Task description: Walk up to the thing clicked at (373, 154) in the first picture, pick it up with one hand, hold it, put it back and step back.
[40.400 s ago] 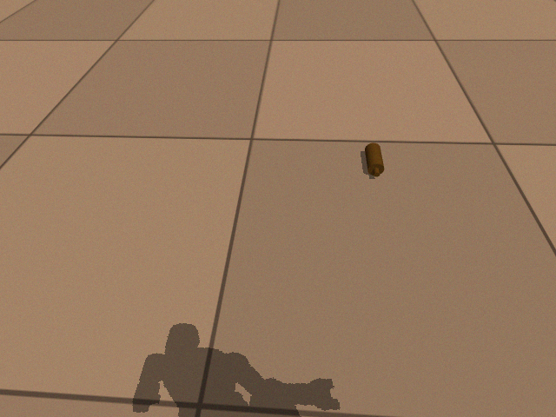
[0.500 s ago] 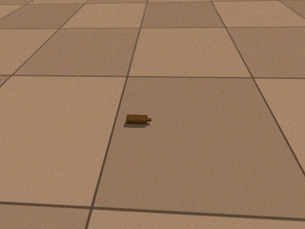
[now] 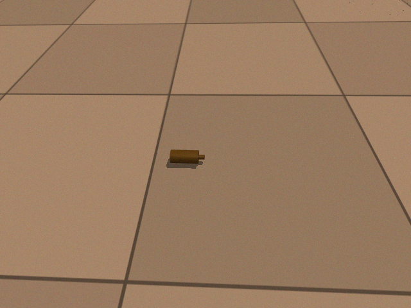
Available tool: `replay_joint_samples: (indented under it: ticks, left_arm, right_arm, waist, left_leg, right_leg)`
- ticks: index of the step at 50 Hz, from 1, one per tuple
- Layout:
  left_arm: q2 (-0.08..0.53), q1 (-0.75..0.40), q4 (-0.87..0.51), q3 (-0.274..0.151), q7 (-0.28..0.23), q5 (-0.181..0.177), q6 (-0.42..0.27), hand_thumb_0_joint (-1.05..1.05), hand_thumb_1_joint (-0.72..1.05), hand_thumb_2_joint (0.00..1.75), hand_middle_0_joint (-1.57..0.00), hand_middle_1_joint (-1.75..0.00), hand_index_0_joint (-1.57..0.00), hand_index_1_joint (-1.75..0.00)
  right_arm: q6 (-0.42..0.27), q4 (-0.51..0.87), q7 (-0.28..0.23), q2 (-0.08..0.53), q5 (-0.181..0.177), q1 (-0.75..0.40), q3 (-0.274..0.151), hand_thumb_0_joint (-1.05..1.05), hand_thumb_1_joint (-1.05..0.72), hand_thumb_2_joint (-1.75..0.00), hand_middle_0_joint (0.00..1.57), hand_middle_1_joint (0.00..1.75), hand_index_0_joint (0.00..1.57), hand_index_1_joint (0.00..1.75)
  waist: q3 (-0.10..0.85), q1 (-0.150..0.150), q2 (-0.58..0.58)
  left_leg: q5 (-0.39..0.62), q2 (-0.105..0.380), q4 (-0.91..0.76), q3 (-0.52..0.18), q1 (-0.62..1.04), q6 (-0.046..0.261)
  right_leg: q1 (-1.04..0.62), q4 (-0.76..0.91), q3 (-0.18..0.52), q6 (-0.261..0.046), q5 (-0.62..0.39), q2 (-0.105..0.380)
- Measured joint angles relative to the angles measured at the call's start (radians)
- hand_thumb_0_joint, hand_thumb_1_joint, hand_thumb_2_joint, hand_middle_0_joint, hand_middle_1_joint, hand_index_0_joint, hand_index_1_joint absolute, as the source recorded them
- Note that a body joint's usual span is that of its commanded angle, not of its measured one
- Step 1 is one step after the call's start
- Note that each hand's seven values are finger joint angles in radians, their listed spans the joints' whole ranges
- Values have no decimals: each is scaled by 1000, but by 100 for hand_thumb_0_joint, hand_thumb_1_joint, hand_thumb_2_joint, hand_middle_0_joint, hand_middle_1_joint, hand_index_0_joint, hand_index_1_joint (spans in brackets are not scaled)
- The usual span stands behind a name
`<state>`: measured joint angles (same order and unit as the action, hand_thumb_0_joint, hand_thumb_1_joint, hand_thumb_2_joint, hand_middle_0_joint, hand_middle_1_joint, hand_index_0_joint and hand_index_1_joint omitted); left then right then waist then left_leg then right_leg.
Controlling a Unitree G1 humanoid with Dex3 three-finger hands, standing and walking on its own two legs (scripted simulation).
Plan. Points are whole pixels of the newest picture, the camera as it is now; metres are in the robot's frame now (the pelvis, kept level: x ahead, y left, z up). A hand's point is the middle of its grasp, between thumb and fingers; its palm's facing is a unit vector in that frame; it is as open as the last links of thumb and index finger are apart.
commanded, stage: step back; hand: left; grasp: from above
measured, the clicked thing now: (187, 156) +1.07 +0.17 -0.72
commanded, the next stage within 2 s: stand in 0.06 s
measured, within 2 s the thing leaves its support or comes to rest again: neither
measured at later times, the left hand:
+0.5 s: hand out of the picture +0.08 +0.24 -0.14, palm faces -0.01 -0.94 -0.33, open 7.4 cm
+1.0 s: hand out of the picture +0.03 +0.24 -0.14, palm faces -0.02 -0.94 -0.34, open 7.4 cm
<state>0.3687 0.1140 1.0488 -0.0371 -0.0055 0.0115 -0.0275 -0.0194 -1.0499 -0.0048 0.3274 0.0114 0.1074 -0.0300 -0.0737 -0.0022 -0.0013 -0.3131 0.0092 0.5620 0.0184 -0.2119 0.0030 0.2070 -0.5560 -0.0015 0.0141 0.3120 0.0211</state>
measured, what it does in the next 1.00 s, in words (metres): stands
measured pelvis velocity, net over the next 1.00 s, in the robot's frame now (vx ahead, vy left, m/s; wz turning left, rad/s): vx -0.03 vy -0.01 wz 0.01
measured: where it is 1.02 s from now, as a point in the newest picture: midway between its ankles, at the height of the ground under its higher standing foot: outside the picture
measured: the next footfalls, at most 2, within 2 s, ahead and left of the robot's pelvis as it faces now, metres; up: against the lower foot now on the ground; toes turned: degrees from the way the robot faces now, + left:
none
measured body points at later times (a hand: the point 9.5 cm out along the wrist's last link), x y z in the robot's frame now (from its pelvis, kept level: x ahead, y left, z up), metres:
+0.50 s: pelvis -0.02 -0.01 +0.02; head -0.01 -0.01 +0.47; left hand +0.08 +0.28 -0.11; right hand +0.08 -0.31 -0.11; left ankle -0.01 +0.12 -0.73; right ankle -0.01 -0.13 -0.73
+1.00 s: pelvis -0.03 -0.01 +0.02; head -0.02 -0.02 +0.47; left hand +0.03 +0.29 -0.12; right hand +0.03 -0.31 -0.12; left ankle -0.01 +0.12 -0.73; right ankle -0.01 -0.13 -0.73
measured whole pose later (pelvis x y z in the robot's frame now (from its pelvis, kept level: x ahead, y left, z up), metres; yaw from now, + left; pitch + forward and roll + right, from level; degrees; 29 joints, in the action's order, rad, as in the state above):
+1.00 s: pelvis -0.03 -0.01 +0.02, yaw +0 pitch -3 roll +0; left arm 0.35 0.13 1.15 0.00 0.01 0.01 -0.02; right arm -0.01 -1.15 0.01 0.35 0.01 0.13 0.00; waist -0.06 0.01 -0.01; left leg -0.15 0.02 0.33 0.00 -0.14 -0.02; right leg 0.14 -0.34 -0.02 0.00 0.16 0.01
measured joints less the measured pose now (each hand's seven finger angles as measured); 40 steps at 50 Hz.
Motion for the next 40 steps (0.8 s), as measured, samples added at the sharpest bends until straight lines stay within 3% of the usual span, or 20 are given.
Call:
replay_joint_samples:
  ticks: [14, 27, 40]
  left_arm:
    - [-28, -84, 42, 30, 1, -10, 7, 0, 90, 90, -20, -30, -20, -30]
    - [-27, -50, 99, 31, 12, -4, 10, 0, 90, 90, -20, -30, -20, -30]
    - [-15, 8, 112, 33, 15, -3, 12, 0, 90, 90, -20, -30, -20, -30]
  right_arm:
    - [-1, -48, 3, 11, -10, -62, 21, 0, -90, -90, 21, 30, 20, 30]
    - [2, -90, 10, 21, -5, -38, 25, 0, -90, -90, 21, 30, 20, 30]
    - [8, -107, 18, 19, 1, 18, 27, 0, -90, -90, 21, 30, 20, 30]
  waist:
    - [-10, 11, 2]
    - [0, 10, 3]
    - [13, 5, -7]
  left_leg:
    - [97, -2, -179, -2, 104, -9]
    - [167, 8, -260, -10, 123, -21]
    - [175, 15, -242, -16, 82, -25]
  right_leg:
    - [-95, 158, -5, 0, -84, 1]
    - [-112, 232, -13, -12, -149, -11]
    - [-78, 225, -18, -18, -161, -18]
